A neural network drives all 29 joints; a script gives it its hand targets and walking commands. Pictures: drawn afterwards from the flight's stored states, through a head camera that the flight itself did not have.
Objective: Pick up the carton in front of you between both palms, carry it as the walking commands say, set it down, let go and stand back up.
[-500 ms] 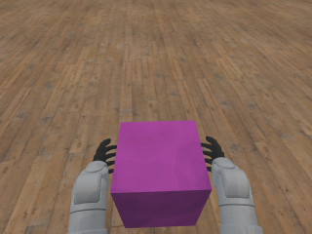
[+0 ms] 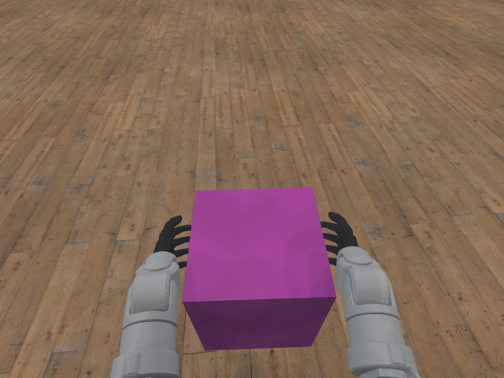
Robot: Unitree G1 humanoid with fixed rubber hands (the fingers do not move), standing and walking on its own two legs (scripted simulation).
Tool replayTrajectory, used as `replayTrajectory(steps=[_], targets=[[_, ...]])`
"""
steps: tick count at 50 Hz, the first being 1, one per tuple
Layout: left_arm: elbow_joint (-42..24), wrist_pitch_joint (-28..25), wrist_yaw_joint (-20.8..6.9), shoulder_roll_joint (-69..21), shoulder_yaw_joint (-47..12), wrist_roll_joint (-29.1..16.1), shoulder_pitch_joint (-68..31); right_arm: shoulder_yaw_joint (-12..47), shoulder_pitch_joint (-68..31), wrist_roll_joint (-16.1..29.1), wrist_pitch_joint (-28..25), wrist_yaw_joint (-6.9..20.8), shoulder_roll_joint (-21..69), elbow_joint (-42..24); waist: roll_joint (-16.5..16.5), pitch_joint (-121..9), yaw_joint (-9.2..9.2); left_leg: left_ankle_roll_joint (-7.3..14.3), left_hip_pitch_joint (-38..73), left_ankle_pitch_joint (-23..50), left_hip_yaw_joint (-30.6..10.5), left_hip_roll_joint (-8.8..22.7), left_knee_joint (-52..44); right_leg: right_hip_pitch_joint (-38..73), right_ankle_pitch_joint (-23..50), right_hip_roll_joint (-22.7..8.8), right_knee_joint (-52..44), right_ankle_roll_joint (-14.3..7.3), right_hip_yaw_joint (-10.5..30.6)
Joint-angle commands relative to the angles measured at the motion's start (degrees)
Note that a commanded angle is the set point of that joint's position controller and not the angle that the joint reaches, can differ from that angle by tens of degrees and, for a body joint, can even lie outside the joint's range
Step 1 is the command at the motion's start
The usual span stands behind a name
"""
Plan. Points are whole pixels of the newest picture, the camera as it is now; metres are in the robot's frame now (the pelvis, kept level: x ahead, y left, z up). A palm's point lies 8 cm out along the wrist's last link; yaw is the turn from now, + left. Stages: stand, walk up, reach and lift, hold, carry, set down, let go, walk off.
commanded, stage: carry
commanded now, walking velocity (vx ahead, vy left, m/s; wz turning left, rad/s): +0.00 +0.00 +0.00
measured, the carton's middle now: (256, 272) +0.32 +0.00 -0.03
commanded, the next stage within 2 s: hold in 0.48 s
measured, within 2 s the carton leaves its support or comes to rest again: neither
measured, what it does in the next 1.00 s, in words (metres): stands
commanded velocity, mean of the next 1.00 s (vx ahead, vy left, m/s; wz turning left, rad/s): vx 0.00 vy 0.00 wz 0.00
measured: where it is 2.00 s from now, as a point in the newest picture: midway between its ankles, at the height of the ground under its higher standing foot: outside the picture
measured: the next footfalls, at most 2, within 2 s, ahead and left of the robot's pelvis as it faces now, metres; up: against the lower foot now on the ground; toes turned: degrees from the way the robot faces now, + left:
none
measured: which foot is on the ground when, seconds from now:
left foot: down 0.00-1.00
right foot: down 0.00-1.00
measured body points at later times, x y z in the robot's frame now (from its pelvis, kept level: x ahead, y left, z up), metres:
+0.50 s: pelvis -0.01 +0.00 +0.00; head -0.04 +0.00 +0.45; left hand +0.29 +0.15 +0.04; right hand +0.29 -0.15 +0.04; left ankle -0.06 +0.10 -0.73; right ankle +0.06 -0.11 -0.73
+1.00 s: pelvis -0.03 -0.02 +0.01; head -0.05 -0.04 +0.46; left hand +0.26 +0.16 +0.04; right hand +0.29 -0.14 +0.04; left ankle -0.06 +0.10 -0.73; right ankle +0.06 -0.12 -0.73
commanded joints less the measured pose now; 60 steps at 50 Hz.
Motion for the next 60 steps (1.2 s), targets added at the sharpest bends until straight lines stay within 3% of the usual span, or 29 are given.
replayTrajectory(steps=[1, 24, 25, 26, 28, 30, 32, 38, 45, 54, 60], targets=[[-2.6, -1.4, -12.0, -50.7, -30.8, -13.6, -26.8, 31.4, -27.1, 14.3, -1.3, 12.8, 50.3, -2.6, -0.3, -12.8, -0.05, 0.9, -3.6, 12.8, -5.1, 6.6, -6.1, 12.0, 10.5, -5.6, -2.7, 0.3, 7.1], [-3.0, -1.3, -12.0, -50.9, -31.0, -14.0, -27.0, 32.0, -27.3, 14.5, -1.1, 12.7, 50.5, -3.0, -0.5, -13.4, -0.06, 1.4, -4.6, 11.4, -5.5, 6.5, -6.1, 12.0, 9.9, -5.8, -3.4, 0.3, 7.4], [-1.9, -1.8, -12.5, -53.2, -29.3, -13.7, -22.1, 31.3, -21.4, 14.6, -0.9, 12.9, 51.7, -4.8, 6.9, -4.8, 0.05, 1.7, -9.6, 23.6, -14.6, -4.0, -12.2, 31.4, 18.0, 10.0, -3.3, -0.8, 15.0], [-3.5, -3.2, -12.0, -52.2, -29.1, -12.8, -24.1, 31.3, -23.2, 14.1, -1.9, 12.7, 50.1, -6.7, 5.5, -6.8, 0.63, 1.8, -12.3, 26.8, -15.4, -3.8, -12.2, 36.2, 21.9, 8.9, -3.7, -1.0, 17.0], [-2.4, -4.0, -11.4, -51.0, -27.1, -11.1, -21.9, 32.5, -24.1, 14.0, -2.1, 12.8, 50.1, -7.4, 1.9, -7.1, 1.26, 1.7, -5.3, 27.0, -14.6, -4.7, -12.1, 33.7, 22.6, 8.9, -4.9, 0.2, 17.2], [-1.6, -4.4, -11.0, -49.3, -26.9, -10.6, -20.7, 32.9, -24.1, 14.3, -2.5, 12.9, 49.2, -8.3, 2.7, -6.6, 1.42, 1.6, -0.3, 22.7, -14.4, -5.3, -13.4, 30.4, 19.0, 9.4, -5.6, 1.0, 16.5], [-2.5, -4.8, -11.3, -50.2, -28.0, -11.8, -23.1, 33.7, -24.7, 14.0, -2.7, 12.7, 49.8, -7.7, 0.2, -7.7, 0.81, 1.2, -0.9, 23.3, -14.0, -5.2, -13.0, 32.5, 18.1, 10.0, -6.2, 1.1, 16.1], [-2.3, -5.4, -12.9, -50.5, -29.7, -13.5, -27.0, 31.0, -23.1, 11.9, -3.1, 11.8, 49.7, -5.5, 0.0, -4.8, -1.57, 1.6, -7.2, 13.9, -14.4, -4.6, -14.8, 36.1, 12.7, 9.7, -6.9, 0.1, 16.0], [0.0, -5.7, -13.0, -50.9, -27.5, -12.1, -27.3, 30.6, -25.2, 12.0, -3.1, 12.7, 50.3, -3.7, 1.4, -3.3, -0.43, 2.7, -12.8, 6.5, -14.5, -4.2, -16.3, 39.4, 9.1, 9.1, -6.7, 0.3, 16.0], [2.1, -6.1, -13.7, -51.6, -24.8, -10.7, -29.0, 30.4, -28.7, 12.5, -3.0, 13.9, 51.9, -2.0, 0.0, -4.1, 0.66, 3.4, -12.5, 4.6, -13.8, -5.2, -15.1, 39.2, 4.2, 7.7, -8.1, 0.7, 17.2], [12.0, -9.2, -15.8, -49.3, -15.9, -5.7, -38.8, 21.6, -36.8, 8.9, -4.9, 13.6, 53.4, 7.8, -0.4, -1.5, 0.68, 4.4, -15.6, -1.8, -13.0, -5.2, -11.7, 36.0, -8.0, 6.5, -8.1, 1.1, 19.1]])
